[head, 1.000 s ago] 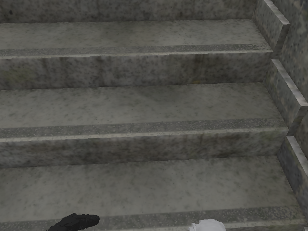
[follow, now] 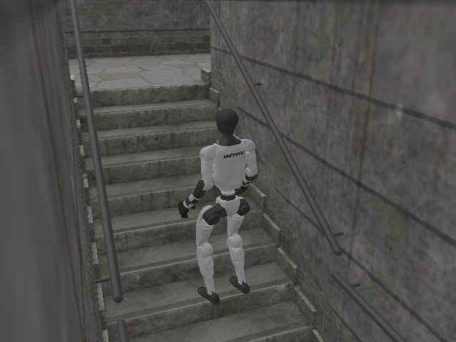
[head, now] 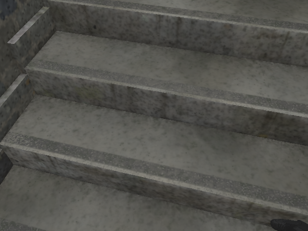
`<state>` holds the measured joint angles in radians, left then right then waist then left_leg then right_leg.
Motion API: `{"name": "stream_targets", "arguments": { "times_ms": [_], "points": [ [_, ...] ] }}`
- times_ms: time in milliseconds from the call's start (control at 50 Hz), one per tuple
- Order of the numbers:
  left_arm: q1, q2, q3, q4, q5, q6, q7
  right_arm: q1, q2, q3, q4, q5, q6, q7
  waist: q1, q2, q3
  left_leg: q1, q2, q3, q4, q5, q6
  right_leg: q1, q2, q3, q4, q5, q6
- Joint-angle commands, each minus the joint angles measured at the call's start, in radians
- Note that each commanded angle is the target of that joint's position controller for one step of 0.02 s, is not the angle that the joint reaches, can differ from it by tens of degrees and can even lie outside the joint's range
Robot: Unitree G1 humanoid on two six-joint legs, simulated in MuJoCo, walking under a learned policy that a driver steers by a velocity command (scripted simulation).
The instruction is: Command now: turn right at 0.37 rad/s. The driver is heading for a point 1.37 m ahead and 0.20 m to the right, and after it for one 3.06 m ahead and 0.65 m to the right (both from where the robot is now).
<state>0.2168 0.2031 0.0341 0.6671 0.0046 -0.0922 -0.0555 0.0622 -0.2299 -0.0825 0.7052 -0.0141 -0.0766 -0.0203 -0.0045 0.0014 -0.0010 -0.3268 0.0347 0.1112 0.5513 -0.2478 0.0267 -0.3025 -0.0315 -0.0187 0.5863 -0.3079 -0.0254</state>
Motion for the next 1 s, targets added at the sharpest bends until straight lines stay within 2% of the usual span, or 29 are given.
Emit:
{"name": "stream_targets", "arguments": {
  "times_ms": [20,100,220,260,300,320,360,380,400,420,480,500,520,540,560,580,600,640,660,720,760,840,880,900,920,940,960,980,1000],
  "points": [
    [-0.030,0.112,0.026,-0.108,0.004,-0.011,0.015,-0.059,-0.166,-0.069,-0.129,-0.008,-0.025,-0.029,-0.021,-0.011,-0.145,0.147,0.069,-0.074,-0.044,0.195,0.117,-0.087,-0.060,0.131,-0.039,0.268,-0.149],
    [-0.006,0.147,0.034,-0.083,0.000,-0.016,0.035,-0.071,-0.128,-0.070,-0.166,0.006,-0.021,-0.047,-0.008,-0.053,-0.152,0.093,0.051,-0.011,0.000,0.220,0.088,-0.070,-0.082,0.189,-0.028,0.294,-0.164],
    [0.015,0.177,0.041,-0.091,-0.011,0.011,0.048,-0.090,-0.147,-0.064,-0.192,-0.010,-0.018,-0.054,0.026,-0.064,-0.175,0.073,0.081,0.011,0.035,0.242,0.087,-0.096,-0.047,0.274,-0.005,0.272,-0.177],
    [0.018,0.181,0.044,-0.085,-0.008,0.031,0.049,-0.076,-0.159,-0.065,-0.197,-0.019,-0.023,-0.050,0.024,-0.031,-0.182,0.122,0.118,-0.011,0.012,0.272,0.115,-0.166,-0.012,0.257,0.039,0.232,-0.160],
    [0.035,0.159,0.038,-0.075,0.009,0.043,0.039,-0.018,-0.181,-0.071,-0.170,-0.026,-0.022,-0.056,-0.004,0.082,-0.201,0.259,0.262,-0.097,-0.102,0.417,0.245,-0.272,0.066,0.135,0.181,0.090,-0.079],
    [0.050,0.140,0.040,-0.071,0.024,0.046,0.037,0.001,-0.197,-0.076,-0.151,-0.039,-0.026,-0.064,-0.020,0.196,-0.203,0.250,0.403,-0.181,-0.189,0.551,0.337,-0.265,0.125,0.049,0.448,-0.204,-0.004],
    [0.017,0.138,0.046,-0.104,0.043,0.043,0.029,0.058,-0.164,-0.060,-0.095,-0.066,-0.029,-0.069,-0.033,0.120,-0.194,0.234,0.468,-0.186,-0.230,0.561,0.327,-0.397,0.069,0.113,1.037,-0.359,0.035],
    [-0.002,0.141,0.039,-0.122,0.033,0.047,0.027,-0.009,-0.120,-0.024,-0.084,-0.114,-0.026,-0.045,0.014,0.026,-0.168,0.217,0.457,-0.160,-0.225,0.451,0.274,-0.470,0.024,0.219,1.044,-0.224,0.030],
    [-0.027,0.120,0.025,-0.127,0.041,0.048,0.031,-0.056,-0.061,0.003,-0.074,-0.088,-0.019,-0.040,0.024,0.023,-0.157,0.239,0.391,-0.099,-0.223,0.380,0.261,-0.503,0.029,0.188,0.912,-0.204,0.028],
    [-0.014,0.094,0.012,-0.134,0.051,0.048,0.017,-0.091,-0.069,0.003,-0.066,-0.052,-0.017,-0.043,0.049,0.049,-0.147,0.280,0.346,-0.035,-0.228,0.321,0.217,-0.493,0.004,0.162,0.744,-0.280,0.031],
    [0.044,0.100,0.033,-0.086,0.007,0.041,-0.033,-0.096,-0.186,-0.038,-0.038,0.003,-0.009,-0.047,0.064,0.031,-0.081,0.303,0.223,0.073,-0.189,-0.013,0.122,-0.305,0.061,-0.031,-0.002,-0.264,0.059],
    [0.117,0.085,0.029,-0.038,-0.007,0.027,-0.043,-0.156,-0.183,-0.026,-0.061,-0.033,0.003,-0.034,0.087,0.090,-0.080,0.158,0.266,0.045,-0.152,-0.094,0.109,-0.098,0.031,0.019,-0.096,0.007,0.042],
    [0.207,0.095,0.043,0.010,-0.006,0.021,-0.051,-0.177,-0.154,-0.018,-0.061,-0.054,0.014,-0.012,0.095,0.121,-0.091,-0.048,0.270,0.068,-0.113,-0.177,0.120,0.117,0.117,-0.067,0.028,0.104,0.014],
    [0.173,0.122,0.059,-0.022,0.027,0.004,-0.057,-0.119,-0.073,0.005,-0.031,-0.035,0.004,-0.019,0.104,0.001,-0.083,-0.080,0.217,0.140,0.040,-0.201,0.064,0.078,0.099,0.024,-0.073,0.190,-0.087],
    [0.244,0.186,0.063,-0.022,0.034,-0.013,-0.034,-0.050,-0.001,0.022,-0.016,-0.011,0.009,-0.028,0.103,-0.201,-0.092,-0.257,0.130,0.135,0.353,-0.263,-0.023,0.158,-0.093,0.392,-0.157,0.522,-0.262],
    [0.224,0.310,0.076,-0.049,-0.014,-0.033,-0.016,-0.020,-0.034,0.022,-0.100,0.000,-0.040,-0.052,0.047,-0.401,-0.184,-0.441,-0.039,-0.039,0.531,-0.393,-0.091,0.249,-0.216,0.790,-0.235,0.394,-0.432],
    [0.195,0.268,0.074,-0.016,0.002,-0.045,-0.008,-0.073,-0.058,0.021,-0.062,0.025,-0.053,-0.047,0.078,-0.306,-0.143,-0.551,-0.019,-0.145,0.766,-0.337,-0.087,0.262,-0.217,0.707,-0.241,0.274,-0.374],
    [0.128,0.144,0.031,-0.006,0.041,-0.020,0.010,-0.120,-0.113,-0.001,-0.045,0.002,-0.042,-0.065,0.081,-0.114,-0.120,-0.661,-0.005,-0.203,0.967,-0.149,-0.055,0.120,-0.137,0.515,-0.195,0.138,-0.275],
    [0.077,0.108,0.007,-0.004,0.020,-0.005,0.019,-0.131,-0.092,0.002,-0.055,-0.011,-0.039,-0.073,0.037,-0.083,-0.117,-0.639,-0.003,-0.184,0.980,-0.109,-0.050,0.043,-0.131,0.474,-0.173,0.257,-0.268],
    [0.018,0.060,-0.025,-0.017,0.002,0.019,0.021,-0.018,-0.070,0.002,-0.039,0.006,-0.013,-0.080,-0.034,-0.032,-0.203,-0.647,0.023,-0.204,1.111,-0.050,-0.115,0.007,-0.182,0.450,-0.137,0.442,-0.294],
    [-0.025,0.067,-0.025,-0.029,-0.012,0.005,0.020,0.032,-0.081,-0.002,-0.004,-0.004,-0.001,-0.059,-0.030,-0.078,-0.215,-0.593,0.017,-0.146,1.237,-0.042,-0.138,-0.053,-0.154,0.350,-0.124,0.654,-0.300],
    [-0.126,0.003,-0.065,-0.024,-0.035,-0.013,0.007,0.090,-0.027,0.009,0.053,-0.016,0.021,0.010,-0.050,0.051,-0.190,-0.377,0.098,-0.102,0.775,-0.010,-0.197,-0.047,-0.075,0.178,-0.088,0.632,-0.174],
    [-0.084,0.010,-0.053,0.029,-0.061,0.000,-0.014,0.017,0.050,0.028,0.066,-0.008,0.044,0.061,0.009,0.008,-0.072,-0.214,0.086,-0.039,0.272,-0.139,-0.216,-0.075,-0.057,0.147,-0.089,0.399,-0.117],
    [-0.014,0.056,-0.036,0.067,-0.066,0.015,-0.037,-0.033,0.065,0.041,0.045,-0.001,0.042,0.072,0.037,-0.006,-0.057,-0.158,0.077,-0.052,0.152,-0.040,-0.197,-0.049,-0.097,0.220,-0.092,0.361,-0.136],
    [-0.002,0.066,-0.032,0.086,-0.088,0.032,-0.074,-0.010,0.049,0.040,0.040,0.012,0.029,0.080,0.016,0.008,-0.067,-0.109,0.084,-0.059,0.030,0.062,-0.163,0.005,-0.112,0.250,-0.089,0.304,-0.124],
    [0.014,0.089,-0.019,0.097,-0.068,0.039,-0.093,0.011,0.015,0.040,0.032,0.009,0.016,0.069,0.015,-0.029,-0.096,-0.071,0.080,-0.096,0.006,0.187,-0.116,0.058,-0.144,0.295,-0.084,0.416,-0.154],
    [0.069,0.100,-0.006,0.081,-0.052,0.044,-0.078,-0.011,-0.050,0.030,-0.009,0.015,-0.007,0.042,0.059,-0.031,-0.181,-0.087,0.072,-0.132,0.068,0.315,-0.047,0.175,-0.137,0.294,-0.070,0.469,-0.153],
    [0.164,0.116,0.014,0.047,-0.006,0.027,-0.030,-0.142,-0.136,0.017,-0.065,0.029,-0.023,0.014,0.164,0.038,-0.251,-0.128,0.041,-0.143,0.149,0.384,0.047,0.265,-0.091,0.244,-0.051,0.560,-0.147],
    [0.099,0.173,0.035,0.032,-0.002,0.012,0.016,-0.164,-0.116,0.014,-0.070,0.030,-0.025,0.007,0.108,0.009,-0.230,-0.216,0.056,-0.146,0.165,0.324,0.075,0.292,-0.111,0.235,-0.054,0.534,-0.163]
  ]
}}
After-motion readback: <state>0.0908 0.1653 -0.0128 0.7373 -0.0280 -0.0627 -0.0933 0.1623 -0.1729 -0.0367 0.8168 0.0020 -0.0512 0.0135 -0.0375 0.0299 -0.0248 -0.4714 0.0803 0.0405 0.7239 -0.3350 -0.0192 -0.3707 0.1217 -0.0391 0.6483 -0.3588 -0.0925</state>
